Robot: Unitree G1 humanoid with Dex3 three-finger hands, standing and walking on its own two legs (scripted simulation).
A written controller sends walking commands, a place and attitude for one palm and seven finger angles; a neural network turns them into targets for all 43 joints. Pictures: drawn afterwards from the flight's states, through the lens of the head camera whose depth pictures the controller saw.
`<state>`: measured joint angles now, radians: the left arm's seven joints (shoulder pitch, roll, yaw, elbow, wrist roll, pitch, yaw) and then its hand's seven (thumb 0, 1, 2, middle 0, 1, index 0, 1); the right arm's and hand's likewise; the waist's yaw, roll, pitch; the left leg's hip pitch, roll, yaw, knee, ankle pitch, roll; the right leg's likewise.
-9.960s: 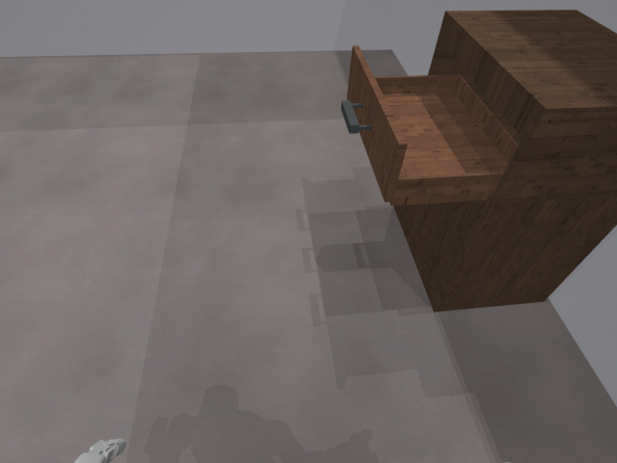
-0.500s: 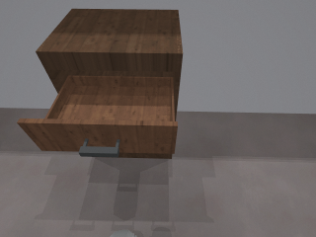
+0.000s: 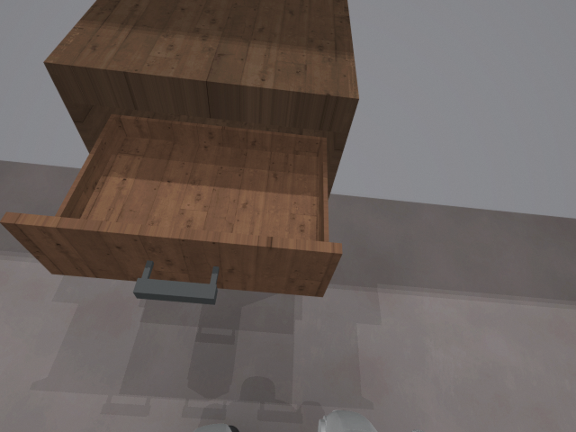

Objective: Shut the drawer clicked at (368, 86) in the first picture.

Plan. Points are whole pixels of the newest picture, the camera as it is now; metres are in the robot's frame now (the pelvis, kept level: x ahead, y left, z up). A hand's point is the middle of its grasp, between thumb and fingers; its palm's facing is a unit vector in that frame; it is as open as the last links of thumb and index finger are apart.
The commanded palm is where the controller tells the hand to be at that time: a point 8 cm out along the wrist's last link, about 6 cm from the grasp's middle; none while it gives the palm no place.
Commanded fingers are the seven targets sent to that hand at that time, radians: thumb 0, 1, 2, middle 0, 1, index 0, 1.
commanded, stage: come to a stop and stand still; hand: left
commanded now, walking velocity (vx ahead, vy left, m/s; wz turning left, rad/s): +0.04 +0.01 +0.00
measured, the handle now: (179, 280) +0.35 +0.21 -0.11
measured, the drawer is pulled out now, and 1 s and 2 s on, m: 0.29 0.29 0.29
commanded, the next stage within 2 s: none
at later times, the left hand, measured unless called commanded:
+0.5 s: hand out of the picture -0.02 +0.13 -0.15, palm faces +0.08 -0.95 -0.29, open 7.4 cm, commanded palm none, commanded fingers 0.00 0.90 0.90 -0.20 -0.30 -0.20 -0.30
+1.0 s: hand out of the picture -0.05 +0.23 -0.18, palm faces +0.07 -0.97 -0.24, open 7.4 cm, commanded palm none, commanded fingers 0.00 0.90 0.90 -0.20 -0.30 -0.20 -0.30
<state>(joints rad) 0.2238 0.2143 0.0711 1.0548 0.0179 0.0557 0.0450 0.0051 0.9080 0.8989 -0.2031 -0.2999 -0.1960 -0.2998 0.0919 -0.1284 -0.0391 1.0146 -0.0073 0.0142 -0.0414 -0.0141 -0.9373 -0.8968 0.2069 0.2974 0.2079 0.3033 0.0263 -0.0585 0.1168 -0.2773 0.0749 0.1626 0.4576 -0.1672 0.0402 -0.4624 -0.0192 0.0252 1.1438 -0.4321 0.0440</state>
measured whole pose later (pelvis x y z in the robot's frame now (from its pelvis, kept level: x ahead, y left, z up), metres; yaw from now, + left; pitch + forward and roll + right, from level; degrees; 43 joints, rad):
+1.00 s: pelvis -0.05 +0.04 -0.01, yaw +1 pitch -2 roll +0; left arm 0.31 0.18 0.00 1.01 0.02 0.02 0.03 0.01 0.91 0.90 -0.20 -0.30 -0.20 -0.30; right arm 0.20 -0.17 0.01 0.91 -0.01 0.00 -0.01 -0.01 -0.94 -0.90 0.21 0.30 0.21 0.30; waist 0.03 0.02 0.03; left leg -0.20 -0.06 0.08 0.53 -0.31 0.09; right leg -0.24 -0.09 0.07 0.52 -0.28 0.00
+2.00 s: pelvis -0.03 -0.03 +0.00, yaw +1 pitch -1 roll +1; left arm 0.28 0.16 -0.01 1.08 0.01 -0.01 0.04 0.01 0.92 0.90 -0.20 -0.30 -0.20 -0.30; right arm 0.25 -0.17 0.00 1.09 0.00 0.00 -0.02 0.01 -0.91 -0.90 0.20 0.30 0.20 0.30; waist 0.00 0.00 0.06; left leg -0.12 0.02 0.05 0.41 -0.27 -0.01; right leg -0.18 -0.01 0.03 0.46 -0.26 0.01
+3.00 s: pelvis -0.04 -0.02 +0.00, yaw +1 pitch -1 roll +0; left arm 0.31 0.14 -0.01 1.08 0.01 -0.01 0.04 0.01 0.91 0.90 -0.20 -0.30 -0.20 -0.30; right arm 0.29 -0.12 0.01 1.12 0.00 -0.02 -0.02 0.01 -0.91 -0.90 0.20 0.30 0.20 0.30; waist 0.00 -0.03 0.06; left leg -0.13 0.02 0.06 0.41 -0.26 0.00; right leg -0.19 -0.02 0.04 0.44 -0.24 0.02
